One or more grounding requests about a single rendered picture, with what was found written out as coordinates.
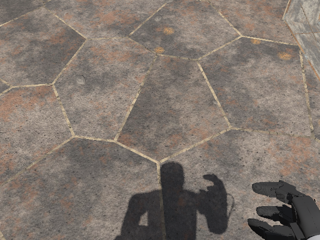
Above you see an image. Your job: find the robot right hand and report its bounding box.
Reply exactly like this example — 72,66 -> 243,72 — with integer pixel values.
247,180 -> 320,240

